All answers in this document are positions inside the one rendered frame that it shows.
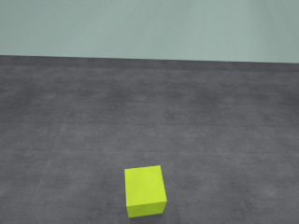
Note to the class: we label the carton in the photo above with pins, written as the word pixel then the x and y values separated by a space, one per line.
pixel 144 191

